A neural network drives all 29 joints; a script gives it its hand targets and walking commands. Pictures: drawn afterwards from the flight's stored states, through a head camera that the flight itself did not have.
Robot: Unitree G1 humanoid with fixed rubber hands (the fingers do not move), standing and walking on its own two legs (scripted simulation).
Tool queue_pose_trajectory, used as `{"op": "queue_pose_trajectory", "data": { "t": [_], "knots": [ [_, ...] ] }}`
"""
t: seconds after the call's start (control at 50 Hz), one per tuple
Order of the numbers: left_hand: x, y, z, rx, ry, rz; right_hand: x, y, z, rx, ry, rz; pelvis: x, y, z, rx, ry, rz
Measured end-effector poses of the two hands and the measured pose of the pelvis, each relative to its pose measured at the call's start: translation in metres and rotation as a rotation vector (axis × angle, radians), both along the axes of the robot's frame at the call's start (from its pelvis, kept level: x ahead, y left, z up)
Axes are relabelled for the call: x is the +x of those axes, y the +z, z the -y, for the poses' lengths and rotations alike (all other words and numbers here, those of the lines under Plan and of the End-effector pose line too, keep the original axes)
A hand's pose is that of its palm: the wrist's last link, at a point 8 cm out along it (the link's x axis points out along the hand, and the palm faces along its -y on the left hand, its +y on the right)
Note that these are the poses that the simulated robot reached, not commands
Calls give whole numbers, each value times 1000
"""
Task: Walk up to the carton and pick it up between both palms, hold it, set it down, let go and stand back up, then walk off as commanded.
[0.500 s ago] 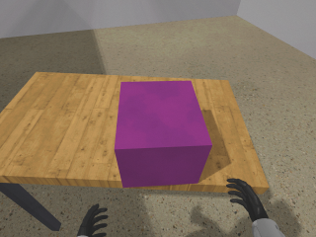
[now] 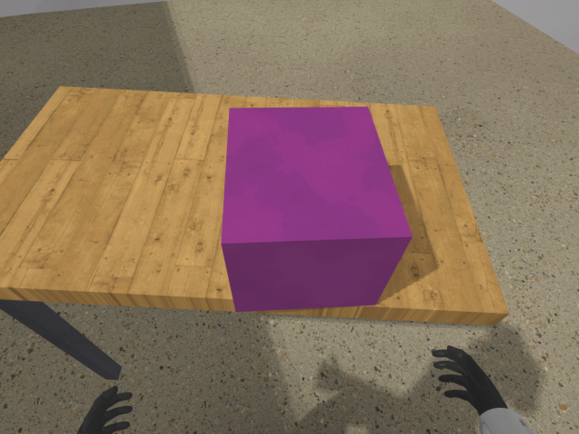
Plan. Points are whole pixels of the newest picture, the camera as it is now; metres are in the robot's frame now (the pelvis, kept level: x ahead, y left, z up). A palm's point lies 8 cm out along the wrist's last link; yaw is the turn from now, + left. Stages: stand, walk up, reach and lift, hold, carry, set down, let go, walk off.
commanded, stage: stand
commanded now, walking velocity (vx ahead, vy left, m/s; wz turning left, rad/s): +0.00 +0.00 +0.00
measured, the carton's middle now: (303, 207) +0.43 +0.00 +0.05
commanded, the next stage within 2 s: walk off in 0.56 s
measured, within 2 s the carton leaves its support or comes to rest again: neither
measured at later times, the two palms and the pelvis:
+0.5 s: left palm (112, 394) +0.19 +0.28 -0.09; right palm (470, 376) +0.21 -0.26 -0.10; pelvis +0.07 -0.01 +0.00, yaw +0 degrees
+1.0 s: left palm (102, 409) +0.17 +0.28 -0.09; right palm (499, 402) +0.18 -0.29 -0.11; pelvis +0.05 -0.02 -0.01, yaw +0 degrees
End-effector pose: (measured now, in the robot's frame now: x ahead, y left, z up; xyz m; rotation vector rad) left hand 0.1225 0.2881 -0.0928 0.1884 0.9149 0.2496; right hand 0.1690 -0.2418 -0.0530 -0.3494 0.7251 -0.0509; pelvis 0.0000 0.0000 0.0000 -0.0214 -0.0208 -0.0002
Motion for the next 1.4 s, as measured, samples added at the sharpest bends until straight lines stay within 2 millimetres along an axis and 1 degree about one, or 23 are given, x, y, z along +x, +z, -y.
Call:
{"op": "queue_pose_trajectory", "data": {
  "t": [0.06,0.1,0.14,0.22,0.32,0.46,0.58,0.66,0.76,0.8,0.86,0.98,1.08,1.14,1.22,1.32,1.4],
  "knots": [
    [-11,-6,-6,16,12,-56,-9,-16,4,4,-23,-83,5,-2,0,3,1,-17],
    [-17,-9,-4,19,4,-98,-10,-23,5,14,-31,-117,10,-2,1,4,1,-31],
    [-16,-10,-1,23,-10,-120,-7,-29,5,22,-35,-136,15,-2,2,5,1,-40],
    [-1,-10,5,27,-31,-112,3,-35,9,35,-42,-152,29,-3,6,11,2,-48],
    [24,-6,14,36,-64,-98,21,-39,15,48,-43,-151,47,-3,10,16,2,-57],
    [58,2,13,62,-75,-67,42,-46,14,77,-50,-153,67,-4,11,18,2,-65],
    [85,7,15,66,-89,-21,52,-46,15,76,-53,-151,76,-4,11,18,2,-56],
    [93,9,15,68,-89,-5,53,-47,15,76,-57,-154,78,-4,12,19,2,-55],
    [94,10,15,69,-89,4,54,-45,15,73,-57,-143,78,-4,12,19,2,-44],
    [91,9,15,69,-88,-7,51,-46,18,55,-51,-160,76,-4,12,19,2,-44],
    [82,7,11,75,-86,-32,42,-47,27,30,-64,-187,70,-5,12,20,1,-50],
    [56,2,3,99,-58,-69,16,-52,48,-14,-88,-220,50,-11,15,27,1,-31],
    [28,0,12,125,-45,-97,-4,-63,67,-16,-81,-238,31,-17,31,48,-1,-24],
    [3,-4,21,140,-44,-130,-15,-74,78,-7,-84,-253,17,-23,42,49,6,-16],
    [-30,2,27,143,-52,-185,-30,-70,81,3,-91,-275,0,-14,45,50,9,-11],
    [-51,8,20,152,-30,-179,-52,-63,79,-2,-96,-282,-21,-8,42,44,11,-9],
    [-66,3,14,142,-35,-160,-69,-61,72,-10,-100,-268,-40,-11,34,32,12,4]
  ]
}}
